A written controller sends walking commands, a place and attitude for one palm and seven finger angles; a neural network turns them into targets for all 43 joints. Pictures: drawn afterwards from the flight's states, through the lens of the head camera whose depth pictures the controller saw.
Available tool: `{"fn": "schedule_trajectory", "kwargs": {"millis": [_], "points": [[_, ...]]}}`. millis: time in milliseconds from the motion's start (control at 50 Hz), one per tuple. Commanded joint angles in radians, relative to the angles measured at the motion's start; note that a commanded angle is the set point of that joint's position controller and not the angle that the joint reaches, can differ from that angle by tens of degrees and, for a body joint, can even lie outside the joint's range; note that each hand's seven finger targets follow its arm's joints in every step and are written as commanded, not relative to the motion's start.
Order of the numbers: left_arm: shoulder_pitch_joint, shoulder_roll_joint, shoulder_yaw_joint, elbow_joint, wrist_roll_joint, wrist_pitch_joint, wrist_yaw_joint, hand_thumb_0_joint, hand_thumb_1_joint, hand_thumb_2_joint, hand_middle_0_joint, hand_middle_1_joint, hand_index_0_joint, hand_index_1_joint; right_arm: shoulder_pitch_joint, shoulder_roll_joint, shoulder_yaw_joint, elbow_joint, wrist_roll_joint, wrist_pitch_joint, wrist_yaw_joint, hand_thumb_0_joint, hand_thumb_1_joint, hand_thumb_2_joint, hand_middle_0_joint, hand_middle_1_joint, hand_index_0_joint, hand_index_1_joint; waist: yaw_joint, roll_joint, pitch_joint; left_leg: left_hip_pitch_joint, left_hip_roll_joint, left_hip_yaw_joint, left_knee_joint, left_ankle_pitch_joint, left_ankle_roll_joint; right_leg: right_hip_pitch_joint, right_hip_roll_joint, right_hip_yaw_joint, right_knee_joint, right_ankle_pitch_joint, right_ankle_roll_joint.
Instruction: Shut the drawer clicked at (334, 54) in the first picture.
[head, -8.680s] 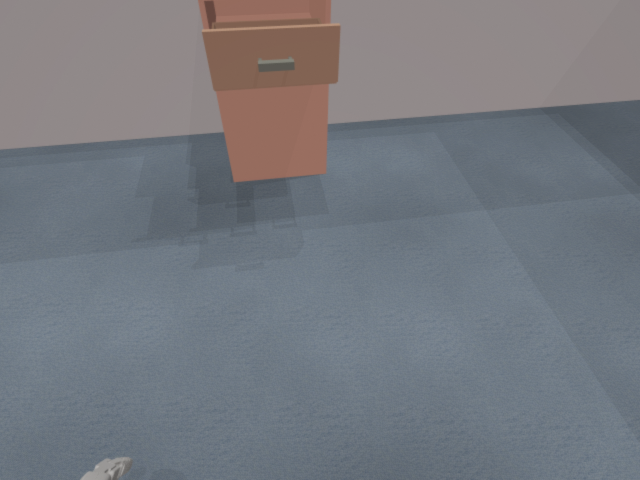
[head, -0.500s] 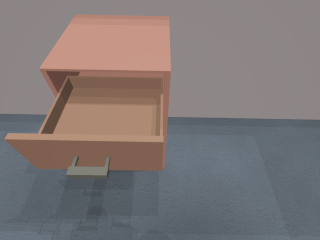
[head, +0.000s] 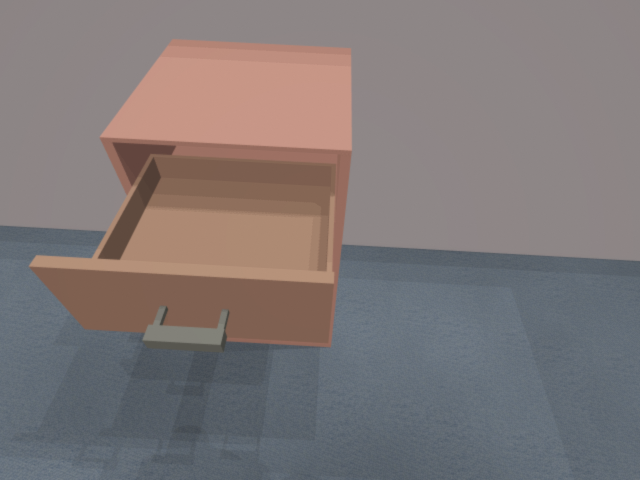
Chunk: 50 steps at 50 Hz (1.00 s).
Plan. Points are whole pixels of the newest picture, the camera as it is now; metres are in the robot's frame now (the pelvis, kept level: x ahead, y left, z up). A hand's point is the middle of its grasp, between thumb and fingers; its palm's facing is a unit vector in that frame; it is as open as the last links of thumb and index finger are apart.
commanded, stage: come to a stop and stand still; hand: left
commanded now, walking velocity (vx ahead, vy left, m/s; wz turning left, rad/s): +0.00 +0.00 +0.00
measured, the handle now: (189, 325) +0.33 +0.22 -0.05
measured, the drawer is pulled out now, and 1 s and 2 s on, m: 0.29 0.29 0.26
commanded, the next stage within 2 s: look again from close up in 0.44 s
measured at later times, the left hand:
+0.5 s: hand out of the picture -0.01 +0.15 -0.17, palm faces +0.04 -0.99 -0.14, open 7.4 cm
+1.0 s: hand out of the picture +0.06 +0.21 -0.17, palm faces +0.02 -0.97 -0.23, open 7.3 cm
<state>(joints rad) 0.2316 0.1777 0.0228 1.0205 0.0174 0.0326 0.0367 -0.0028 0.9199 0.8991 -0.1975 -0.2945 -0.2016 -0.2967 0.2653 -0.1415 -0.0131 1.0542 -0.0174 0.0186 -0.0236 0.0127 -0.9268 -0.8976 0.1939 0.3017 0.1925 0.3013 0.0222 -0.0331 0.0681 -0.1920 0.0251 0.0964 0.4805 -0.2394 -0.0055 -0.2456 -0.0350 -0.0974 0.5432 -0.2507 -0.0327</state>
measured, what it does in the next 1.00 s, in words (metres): stands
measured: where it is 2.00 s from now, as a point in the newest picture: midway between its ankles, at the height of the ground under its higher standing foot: outside the picture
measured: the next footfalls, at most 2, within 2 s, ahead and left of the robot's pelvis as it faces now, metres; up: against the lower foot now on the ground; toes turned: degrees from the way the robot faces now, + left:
none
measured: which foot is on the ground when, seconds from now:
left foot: down 0.00-1.00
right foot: down 0.00-1.00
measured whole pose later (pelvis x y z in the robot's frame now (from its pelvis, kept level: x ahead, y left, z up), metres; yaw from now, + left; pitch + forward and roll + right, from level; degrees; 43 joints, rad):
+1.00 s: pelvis +0.04 +0.03 +0.00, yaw -1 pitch -1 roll +1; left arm 0.29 0.15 -0.01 1.05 0.01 -0.01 0.04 0.00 0.91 0.90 -0.20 -0.29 -0.20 -0.30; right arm 0.33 -0.15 0.02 1.08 -0.02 -0.02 -0.02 0.01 -0.92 -0.90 0.20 0.30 0.19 0.30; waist 0.00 0.02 0.00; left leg -0.18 0.00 0.12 0.49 -0.30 0.03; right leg -0.22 -0.05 -0.07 0.52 -0.28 0.01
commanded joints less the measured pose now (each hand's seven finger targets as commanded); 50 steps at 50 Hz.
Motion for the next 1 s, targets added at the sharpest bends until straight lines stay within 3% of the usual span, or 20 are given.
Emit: {"fn": "schedule_trajectory", "kwargs": {"millis": [0,80,120,220,280,500,520,540,560,580,600,660,760,780,820,880,980], "points": [[0.132,0.061,0.006,-0.013,0.006,-0.016,-0.006,0.000,0.900,0.900,-0.200,-0.300,-0.200,-0.300,0.003,-0.095,-0.011,-0.055,0.002,-0.017,0.004,0.000,-0.900,-0.900,0.200,0.300,0.200,0.300,0.026,0.097,0.072,-0.182,0.096,-0.140,-0.237,-0.253,0.046,0.045,-0.057,0.118,-0.157,-0.112,-0.002],[0.119,0.067,0.002,-0.004,0.003,-0.034,-0.005,0.000,0.900,0.900,-0.200,-0.300,-0.200,-0.300,0.098,-0.070,-0.006,-0.025,0.003,-0.015,0.005,0.000,-0.900,-0.900,0.200,0.300,0.200,0.300,-0.023,-0.030,0.025,-0.014,0.057,-0.080,-0.133,-0.109,0.030,-0.077,-0.097,0.172,-0.269,-0.229,-0.011],[0.124,0.056,0.000,0.003,0.002,-0.039,-0.004,0.000,0.900,0.900,-0.200,-0.300,-0.200,-0.300,0.119,-0.065,-0.003,-0.011,0.004,-0.020,0.004,0.000,-0.900,-0.900,0.200,0.300,0.200,0.300,-0.031,-0.021,0.014,0.009,0.065,-0.081,-0.140,-0.074,0.030,-0.083,-0.090,0.160,-0.262,-0.192,-0.010],[0.180,0.026,-0.012,0.044,-0.001,-0.051,-0.002,0.000,0.900,0.900,-0.200,-0.300,-0.200,-0.300,0.125,-0.051,0.010,0.018,0.010,-0.041,-0.002,0.000,-0.900,-0.900,0.200,0.300,0.200,0.300,-0.019,0.041,-0.007,0.003,0.085,-0.092,-0.167,0.011,0.033,-0.010,-0.080,0.136,-0.216,-0.014,-0.009],[0.208,0.014,-0.018,0.066,-0.002,-0.056,0.001,0.000,0.900,0.900,-0.200,-0.300,-0.200,-0.300,0.136,-0.040,0.016,0.034,0.012,-0.047,-0.006,0.000,-0.900,-0.900,0.200,0.300,0.200,0.300,-0.015,0.037,-0.010,0.006,0.088,-0.086,-0.161,0.066,0.032,0.016,-0.081,0.127,-0.198,0.059,-0.011],[0.219,-0.008,-0.022,0.079,-0.002,-0.053,0.007,0.000,0.900,0.900,-0.200,-0.300,-0.200,-0.300,0.158,-0.011,0.019,0.067,0.012,-0.045,-0.009,0.000,-0.900,-0.900,0.200,0.300,0.200,0.300,-0.011,0.030,0.064,-0.017,0.086,-0.083,-0.176,0.031,0.036,-0.011,-0.073,0.123,-0.198,0.032,-0.011],[0.237,0.056,-0.020,0.107,0.010,-0.080,0.038,0.000,0.900,0.900,-0.200,-0.300,-0.200,-0.300,0.004,-0.085,0.007,-0.007,0.014,-0.056,0.003,0.000,-0.900,-0.900,0.200,0.300,0.200,0.300,0.024,-0.014,0.038,-0.112,0.096,-0.054,0.064,0.082,-0.001,0.029,-0.139,0.166,-0.179,0.450,0.010],[0.195,0.091,-0.010,0.059,0.001,-0.088,0.031,0.000,0.900,0.900,-0.200,-0.300,-0.200,-0.300,0.090,-0.032,0.004,-0.034,0.011,-0.039,0.006,0.000,-0.900,-0.900,0.200,0.300,0.200,0.300,-0.046,-0.022,-0.101,-0.057,0.038,-0.067,0.064,-0.106,0.001,0.052,-0.192,0.226,-0.205,0.200,-0.026],[0.155,0.080,-0.011,0.040,0.000,-0.087,0.021,0.000,0.900,0.900,-0.200,-0.300,-0.200,-0.300,0.109,-0.023,0.003,-0.020,0.006,-0.037,0.008,0.000,-0.900,-0.900,0.200,0.300,0.200,0.300,-0.051,0.022,-0.064,-0.027,0.035,-0.065,0.040,-0.084,0.007,-0.023,-0.173,0.209,-0.221,-0.014,-0.046],[0.135,0.064,-0.014,0.042,-0.001,-0.090,0.018,0.000,0.900,0.900,-0.200,-0.300,-0.200,-0.300,0.151,-0.023,0.008,-0.004,0.003,-0.042,0.010,0.000,-0.900,-0.900,0.200,0.300,0.200,0.300,-0.069,0.037,-0.077,-0.009,0.045,-0.075,0.019,-0.017,0.013,-0.049,-0.141,0.180,-0.201,-0.066,-0.049],[0.126,0.061,-0.015,0.034,-0.003,-0.083,0.013,0.000,0.900,0.900,-0.200,-0.300,-0.200,-0.300,0.171,-0.029,0.007,0.002,0.000,-0.045,0.008,0.000,-0.900,-0.900,0.200,0.300,0.200,0.300,-0.061,0.103,-0.078,0.001,0.058,-0.078,-0.010,-0.007,0.023,-0.060,-0.112,0.157,-0.171,-0.081,-0.043],[0.130,0.030,-0.020,0.029,-0.002,-0.068,0.010,0.000,0.900,0.900,-0.200,-0.300,-0.200,-0.300,0.148,-0.050,0.008,-0.015,0.002,-0.048,0.003,0.000,-0.900,-0.900,0.200,0.300,0.200,0.300,-0.039,0.087,0.019,-0.116,0.084,-0.124,-0.075,-0.033,0.044,-0.036,-0.067,0.127,-0.127,-0.049,-0.025],[0.138,0.029,-0.023,0.023,-0.003,-0.057,0.007,0.000,0.900,0.900,-0.200,-0.300,-0.200,-0.300,0.144,-0.077,0.011,-0.019,0.002,-0.053,0.001,0.000,-0.900,-0.900,0.200,0.300,0.200,0.300,-0.023,0.031,0.069,-0.130,0.091,-0.134,-0.120,-0.015,0.053,-0.026,-0.059,0.112,-0.109,0.000,-0.015],[0.138,0.030,-0.021,0.019,-0.002,-0.057,0.008,0.000,0.900,0.900,-0.200,-0.300,-0.200,-0.300,0.147,-0.080,0.012,-0.019,0.003,-0.055,0.000,0.000,-0.900,-0.900,0.200,0.300,0.200,0.300,-0.024,0.019,0.062,-0.119,0.091,-0.133,-0.119,0.015,0.054,-0.017,-0.058,0.112,-0.106,0.023,-0.014],[0.140,0.033,-0.020,0.014,-0.004,-0.053,0.007,0.000,0.900,0.900,-0.200,-0.300,-0.200,-0.300,0.143,-0.089,0.011,-0.016,0.001,-0.060,-0.001,0.000,-0.900,-0.900,0.200,0.300,0.200,0.300,-0.016,0.053,0.046,-0.099,0.098,-0.137,-0.128,0.068,0.057,-0.005,-0.057,0.104,-0.093,0.047,-0.010],[0.133,0.044,-0.017,0.005,-0.003,-0.051,0.008,0.000,0.900,0.900,-0.200,-0.300,-0.200,-0.300,0.136,-0.094,0.011,-0.011,0.003,-0.059,-0.002,0.000,-0.900,-0.900,0.200,0.300,0.200,0.300,-0.018,0.015,0.025,-0.069,0.092,-0.120,-0.116,0.093,0.054,0.009,-0.068,0.106,-0.099,0.073,-0.008],[0.128,0.057,-0.014,-0.001,-0.005,-0.050,0.008,0.000,0.900,0.900,-0.200,-0.300,-0.200,-0.300,0.124,-0.104,0.010,0.000,0.003,-0.060,-0.003,0.000,-0.900,-0.900,0.200,0.300,0.200,0.300,-0.019,0.026,-0.017,-0.015,0.092,-0.109,-0.103,0.168,0.054,0.024,-0.072,0.106,-0.095,0.123,-0.007]]}}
